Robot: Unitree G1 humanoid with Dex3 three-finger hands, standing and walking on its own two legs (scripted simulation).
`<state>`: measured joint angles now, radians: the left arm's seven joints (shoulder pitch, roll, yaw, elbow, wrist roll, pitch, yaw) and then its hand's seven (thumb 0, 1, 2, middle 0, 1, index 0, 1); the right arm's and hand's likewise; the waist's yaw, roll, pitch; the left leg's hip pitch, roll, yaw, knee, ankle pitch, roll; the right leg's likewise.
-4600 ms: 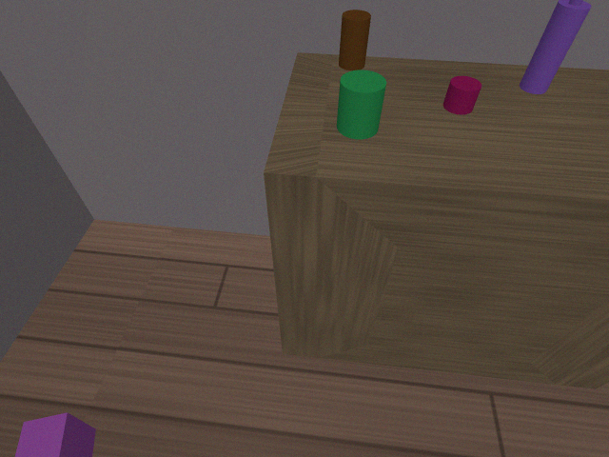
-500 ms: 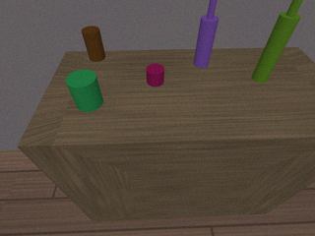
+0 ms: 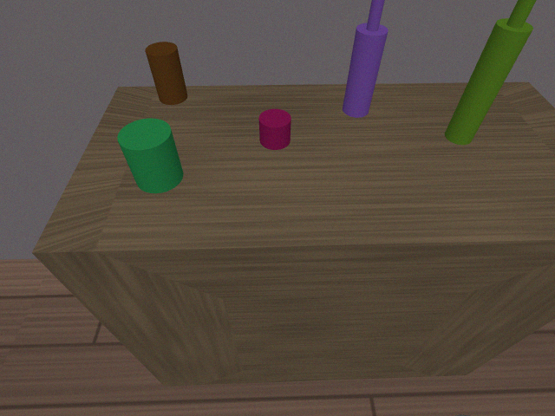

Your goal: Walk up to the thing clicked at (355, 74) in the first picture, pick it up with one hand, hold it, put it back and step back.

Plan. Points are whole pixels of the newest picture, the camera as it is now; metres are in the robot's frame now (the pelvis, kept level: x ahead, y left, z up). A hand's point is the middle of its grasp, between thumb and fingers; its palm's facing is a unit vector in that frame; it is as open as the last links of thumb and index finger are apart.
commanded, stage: stand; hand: left
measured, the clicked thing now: (152, 156) +0.51 +0.23 +0.08
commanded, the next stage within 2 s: none
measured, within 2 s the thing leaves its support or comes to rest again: neither
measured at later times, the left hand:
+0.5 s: hand out of the picture +0.06 +0.25 -0.16, palm faces -0.02 -0.94 -0.34, open 7.4 cm
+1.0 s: hand out of the picture +0.08 +0.25 -0.16, palm faces -0.02 -0.94 -0.34, open 7.4 cm
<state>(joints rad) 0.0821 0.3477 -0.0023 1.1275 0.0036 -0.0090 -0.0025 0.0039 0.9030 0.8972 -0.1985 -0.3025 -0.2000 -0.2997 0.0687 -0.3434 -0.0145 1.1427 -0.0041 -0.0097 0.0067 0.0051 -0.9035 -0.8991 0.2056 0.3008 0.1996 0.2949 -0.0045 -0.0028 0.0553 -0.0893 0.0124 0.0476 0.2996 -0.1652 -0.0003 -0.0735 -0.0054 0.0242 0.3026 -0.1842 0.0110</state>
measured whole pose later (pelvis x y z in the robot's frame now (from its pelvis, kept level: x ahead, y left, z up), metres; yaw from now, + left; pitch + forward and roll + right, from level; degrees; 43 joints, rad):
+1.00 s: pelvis +0.00 +0.00 +0.00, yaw +1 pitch -2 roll +0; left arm 0.11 0.36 -0.01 1.11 0.00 -0.01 -0.01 0.00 0.90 0.90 -0.20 -0.30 -0.20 -0.30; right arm 0.10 -0.35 0.00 1.14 -0.01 -0.01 0.01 0.00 -0.90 -0.90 0.21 0.30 0.20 0.29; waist 0.00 0.00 0.05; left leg -0.10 0.02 0.03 0.31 -0.17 -0.01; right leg -0.08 0.00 0.01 0.31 -0.19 0.00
